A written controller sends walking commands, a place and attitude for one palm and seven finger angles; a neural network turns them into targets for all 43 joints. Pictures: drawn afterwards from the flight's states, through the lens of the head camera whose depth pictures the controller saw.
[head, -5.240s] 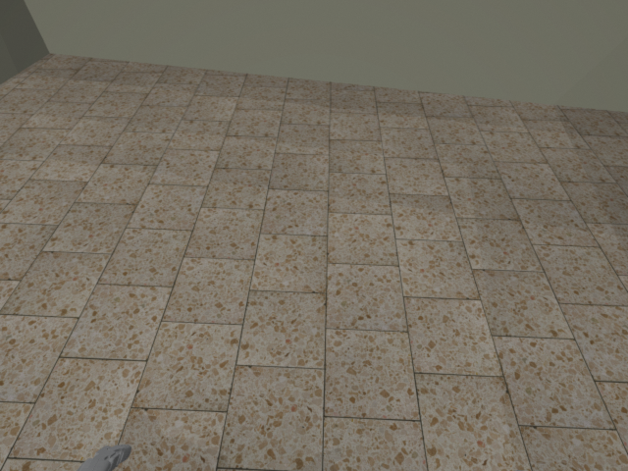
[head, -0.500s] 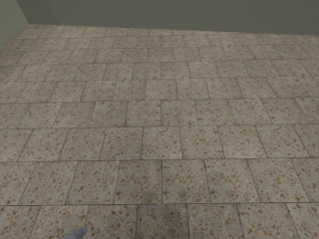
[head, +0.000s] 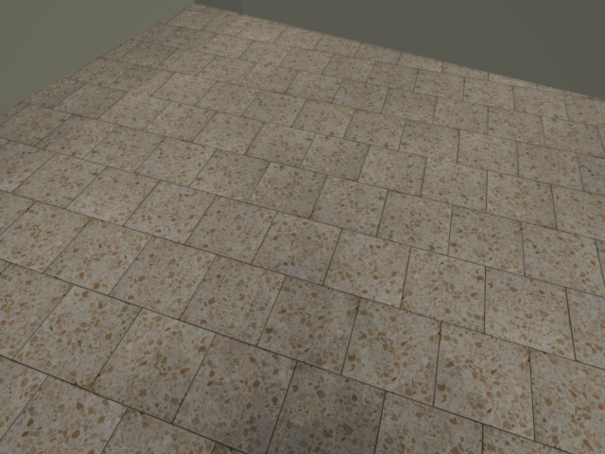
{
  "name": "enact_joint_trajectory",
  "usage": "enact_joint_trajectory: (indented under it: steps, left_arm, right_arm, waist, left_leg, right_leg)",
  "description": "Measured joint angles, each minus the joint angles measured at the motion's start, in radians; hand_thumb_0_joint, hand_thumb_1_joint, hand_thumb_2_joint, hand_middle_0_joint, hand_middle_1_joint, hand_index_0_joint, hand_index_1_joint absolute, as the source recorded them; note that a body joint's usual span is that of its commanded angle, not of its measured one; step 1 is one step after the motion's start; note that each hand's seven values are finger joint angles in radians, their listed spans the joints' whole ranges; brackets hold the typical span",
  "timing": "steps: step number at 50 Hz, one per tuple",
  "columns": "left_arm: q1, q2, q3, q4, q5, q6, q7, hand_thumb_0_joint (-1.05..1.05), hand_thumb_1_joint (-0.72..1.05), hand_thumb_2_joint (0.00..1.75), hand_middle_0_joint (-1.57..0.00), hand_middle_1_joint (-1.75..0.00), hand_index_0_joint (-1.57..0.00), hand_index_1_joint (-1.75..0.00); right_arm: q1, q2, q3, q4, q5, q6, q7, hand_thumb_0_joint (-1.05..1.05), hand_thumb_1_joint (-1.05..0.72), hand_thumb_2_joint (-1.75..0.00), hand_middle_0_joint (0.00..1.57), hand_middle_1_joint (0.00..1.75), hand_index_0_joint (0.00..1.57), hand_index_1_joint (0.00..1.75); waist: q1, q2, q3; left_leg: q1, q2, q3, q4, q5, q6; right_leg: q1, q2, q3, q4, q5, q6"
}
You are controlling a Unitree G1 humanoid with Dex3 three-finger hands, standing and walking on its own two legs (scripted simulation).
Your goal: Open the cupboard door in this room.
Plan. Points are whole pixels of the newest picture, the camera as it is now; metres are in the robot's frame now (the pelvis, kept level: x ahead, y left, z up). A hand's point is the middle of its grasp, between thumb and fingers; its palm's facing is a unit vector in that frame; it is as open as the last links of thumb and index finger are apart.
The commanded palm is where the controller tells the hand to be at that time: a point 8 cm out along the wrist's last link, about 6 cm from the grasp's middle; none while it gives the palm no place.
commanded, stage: turn or walk to find it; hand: left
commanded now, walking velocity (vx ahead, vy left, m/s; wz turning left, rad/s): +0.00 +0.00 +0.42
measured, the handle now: out of the picture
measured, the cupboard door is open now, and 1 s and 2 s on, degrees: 0 0 0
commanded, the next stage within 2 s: none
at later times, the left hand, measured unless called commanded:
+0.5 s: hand out of the picture +0.06 +0.23 -0.15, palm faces +0.19 -0.95 -0.26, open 7.4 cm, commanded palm none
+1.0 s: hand out of the picture -0.11 +0.19 -0.17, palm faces +0.45 -0.86 -0.25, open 7.3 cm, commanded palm none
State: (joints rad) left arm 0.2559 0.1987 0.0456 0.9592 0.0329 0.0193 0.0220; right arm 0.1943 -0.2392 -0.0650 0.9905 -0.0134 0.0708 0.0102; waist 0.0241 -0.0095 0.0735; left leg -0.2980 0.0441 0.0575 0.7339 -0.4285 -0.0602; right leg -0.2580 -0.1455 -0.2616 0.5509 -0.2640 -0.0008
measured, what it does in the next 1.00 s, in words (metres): steps on the spot, turning left: left foot, then right foot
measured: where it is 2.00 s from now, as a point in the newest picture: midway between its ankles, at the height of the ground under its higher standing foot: outside the picture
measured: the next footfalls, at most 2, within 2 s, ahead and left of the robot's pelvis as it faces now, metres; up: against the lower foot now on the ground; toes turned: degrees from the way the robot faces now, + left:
left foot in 0.04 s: +0.02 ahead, +0.13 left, +0.00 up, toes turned +6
right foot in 0.56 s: +0.04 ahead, -0.11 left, +0.00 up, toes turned +9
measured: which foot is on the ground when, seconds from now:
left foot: up 0.00-0.02, down 0.04-0.56, up 0.58-1.00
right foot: down 0.00-0.04, up 0.06-0.54, down 0.56-1.00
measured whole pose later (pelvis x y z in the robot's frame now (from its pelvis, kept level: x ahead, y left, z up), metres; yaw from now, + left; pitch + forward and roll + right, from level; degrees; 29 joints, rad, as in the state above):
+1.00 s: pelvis -0.06 +0.00 +0.00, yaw +25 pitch +0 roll +1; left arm 0.25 0.20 0.04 0.96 0.03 0.02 0.02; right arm 0.19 -0.25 -0.06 0.99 -0.01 0.07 0.01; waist 0.02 -0.01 0.08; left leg -0.30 0.04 0.05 0.72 -0.42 -0.06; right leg -0.25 -0.15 -0.24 0.56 -0.29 0.01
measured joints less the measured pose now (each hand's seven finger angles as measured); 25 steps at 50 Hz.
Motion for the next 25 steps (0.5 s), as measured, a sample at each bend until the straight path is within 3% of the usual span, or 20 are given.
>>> enact_joint_trajectory:
  steps: [1,2,4,6,11,19,25]
  left_arm:
    - [0.005,0.008,0.003,0.005,-0.003,0.003,-0.001,0.00,0.91,0.89,-0.20,-0.30,-0.20,-0.30]
    - [0.013,0.017,0.006,0.008,-0.007,0.009,-0.002,0.00,0.91,0.89,-0.20,-0.30,-0.20,-0.30]
    - [0.014,0.042,0.014,0.021,-0.013,0.032,-0.001,0.00,0.91,0.89,-0.20,-0.30,-0.20,-0.30]
    - [0.015,0.056,0.019,0.035,-0.010,0.054,0.000,0.00,0.91,0.89,-0.20,-0.30,-0.20,-0.29]
    - [-0.009,0.060,0.022,0.035,-0.012,0.051,-0.013,0.00,0.91,0.89,-0.20,-0.30,-0.20,-0.29]
    - [-0.074,0.041,0.014,-0.001,-0.019,0.041,-0.005,0.00,0.91,0.89,-0.20,-0.30,-0.20,-0.29]
    - [-0.125,0.008,0.001,-0.039,-0.026,0.028,-0.003,0.00,0.91,0.89,-0.20,-0.30,-0.20,-0.29]
  right_arm:
    - [-0.007,0.002,0.003,-0.009,0.001,-0.009,0.000,0.01,-0.91,-0.90,0.19,0.30,0.19,0.30]
    - [-0.014,0.003,0.006,-0.019,0.001,-0.020,0.000,0.01,-0.91,-0.90,0.19,0.30,0.19,0.30]
    - [-0.034,0.023,0.012,-0.028,-0.003,-0.034,-0.001,0.01,-0.91,-0.90,0.19,0.30,0.19,0.30]
    - [-0.039,0.039,0.023,-0.037,-0.007,-0.041,-0.005,0.01,-0.91,-0.90,0.20,0.30,0.19,0.30]
    - [-0.034,0.053,0.038,-0.041,-0.005,-0.049,-0.020,0.01,-0.91,-0.90,0.20,0.30,0.20,0.30]
    - [0.005,0.060,0.035,-0.036,-0.007,-0.052,-0.022,0.01,-0.91,-0.90,0.20,0.30,0.20,0.30]
    - [0.041,0.041,0.020,-0.022,-0.014,-0.032,-0.018,0.01,-0.91,-0.90,0.20,0.30,0.20,0.30]
  waist:
    - [0.001,-0.005,-0.001]
    - [0.001,-0.010,-0.004]
    - [0.009,-0.043,0.001]
    - [0.009,-0.050,-0.006]
    - [0.003,-0.032,-0.018]
    - [-0.027,-0.009,-0.022]
    - [-0.057,0.026,-0.018]
  left_leg:
    - [0.031,-0.004,0.011,-0.080,0.050,0.006]
    - [0.055,-0.009,0.015,-0.147,0.101,0.033]
    - [0.046,-0.030,0.022,-0.129,0.099,0.081]
    - [0.054,-0.035,0.017,-0.143,0.096,0.095]
    - [0.087,-0.052,-0.019,-0.248,0.162,0.106]
    - [0.090,-0.087,-0.074,-0.298,0.211,0.110]
    - [0.045,-0.099,-0.120,-0.262,0.217,0.086]
  right_leg:
    - [-0.012,-0.010,-0.008,0.026,-0.010,0.010]
    - [-0.030,-0.021,-0.013,0.064,-0.026,0.020]
    - [-0.088,-0.022,0.054,0.200,-0.162,0.047]
    - [-0.143,0.008,0.120,0.348,-0.220,0.058]
    - [-0.208,0.042,0.199,0.523,-0.135,0.079]
    - [-0.163,0.063,0.242,0.418,-0.154,0.099]
    - [-0.075,0.098,0.239,0.191,-0.150,0.080]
